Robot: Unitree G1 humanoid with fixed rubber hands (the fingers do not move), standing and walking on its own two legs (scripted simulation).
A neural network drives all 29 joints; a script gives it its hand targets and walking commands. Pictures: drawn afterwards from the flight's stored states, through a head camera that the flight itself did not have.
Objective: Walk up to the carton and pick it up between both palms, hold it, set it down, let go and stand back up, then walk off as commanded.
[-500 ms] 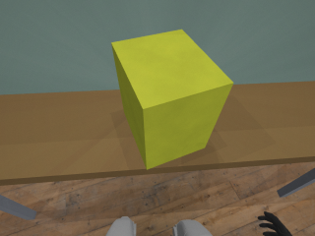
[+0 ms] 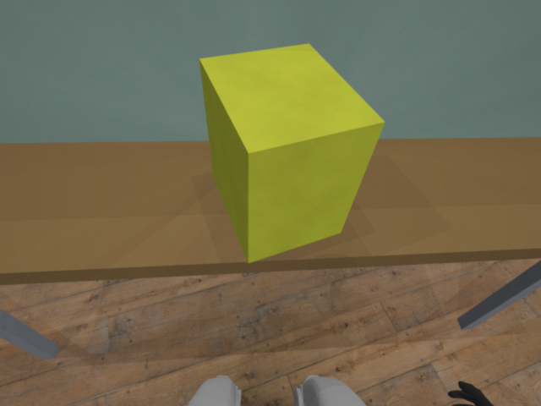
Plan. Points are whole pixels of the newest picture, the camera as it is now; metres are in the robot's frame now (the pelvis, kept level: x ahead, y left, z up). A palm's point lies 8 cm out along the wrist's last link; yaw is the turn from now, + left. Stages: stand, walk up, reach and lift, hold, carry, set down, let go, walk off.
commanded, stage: walk up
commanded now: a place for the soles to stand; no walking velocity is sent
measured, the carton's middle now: (278, 155) +0.51 +0.00 +0.06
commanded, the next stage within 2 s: none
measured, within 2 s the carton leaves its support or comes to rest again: neither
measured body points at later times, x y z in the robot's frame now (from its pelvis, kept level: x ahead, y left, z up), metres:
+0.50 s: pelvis -0.04 -0.02 +0.01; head -0.01 -0.01 +0.45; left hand +0.03 +0.30 -0.12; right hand +0.04 -0.33 -0.10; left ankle +0.03 +0.12 -0.69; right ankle +0.00 -0.11 -0.69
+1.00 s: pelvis -0.01 -0.02 +0.01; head +0.04 -0.01 +0.45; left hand +0.07 +0.29 -0.12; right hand +0.06 -0.33 -0.10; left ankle +0.03 +0.12 -0.69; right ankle -0.02 -0.11 -0.68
